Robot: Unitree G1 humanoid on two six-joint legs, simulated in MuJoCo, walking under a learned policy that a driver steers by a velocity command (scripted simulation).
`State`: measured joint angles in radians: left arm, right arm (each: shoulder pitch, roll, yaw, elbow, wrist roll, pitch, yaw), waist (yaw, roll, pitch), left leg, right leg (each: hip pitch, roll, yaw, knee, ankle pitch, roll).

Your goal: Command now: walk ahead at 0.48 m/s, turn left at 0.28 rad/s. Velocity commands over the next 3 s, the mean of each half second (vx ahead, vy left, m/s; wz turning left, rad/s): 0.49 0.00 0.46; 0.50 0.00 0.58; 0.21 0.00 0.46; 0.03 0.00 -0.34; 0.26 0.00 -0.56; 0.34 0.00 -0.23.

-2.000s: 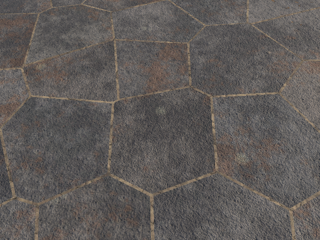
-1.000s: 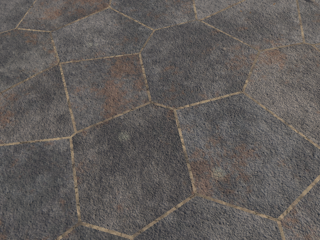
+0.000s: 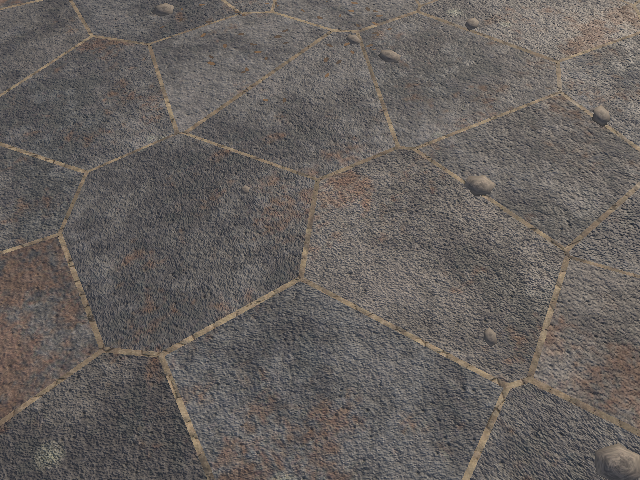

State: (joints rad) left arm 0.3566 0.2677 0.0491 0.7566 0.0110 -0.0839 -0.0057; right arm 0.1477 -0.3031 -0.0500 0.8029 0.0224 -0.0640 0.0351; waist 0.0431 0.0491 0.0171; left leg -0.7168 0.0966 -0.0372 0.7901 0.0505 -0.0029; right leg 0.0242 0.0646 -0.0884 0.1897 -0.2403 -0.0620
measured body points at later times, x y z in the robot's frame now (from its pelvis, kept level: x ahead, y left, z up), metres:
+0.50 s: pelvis +0.31 +0.04 +0.00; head +0.34 +0.06 +0.45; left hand +0.44 +0.34 -0.08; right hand +0.45 -0.22 -0.11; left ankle +0.26 +0.11 -0.74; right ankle +0.51 -0.10 -0.69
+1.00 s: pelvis +0.58 +0.09 +0.00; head +0.61 +0.11 +0.45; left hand +0.44 +0.34 -0.12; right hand +0.89 -0.01 -0.09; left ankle +0.61 +0.30 -0.68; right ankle +0.58 -0.04 -0.74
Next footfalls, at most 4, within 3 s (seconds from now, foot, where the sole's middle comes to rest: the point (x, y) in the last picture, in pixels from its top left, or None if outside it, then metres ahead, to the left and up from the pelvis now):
0.20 left None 0.30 0.12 -0.78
0.64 right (371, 422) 0.61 -0.03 -0.78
1.16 left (210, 375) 0.72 0.34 -0.78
1.58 right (283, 310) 0.90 0.19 -0.78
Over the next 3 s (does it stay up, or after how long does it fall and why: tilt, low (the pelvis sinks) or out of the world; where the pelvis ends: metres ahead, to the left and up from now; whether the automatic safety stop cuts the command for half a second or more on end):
stays up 1.11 0.33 -0.01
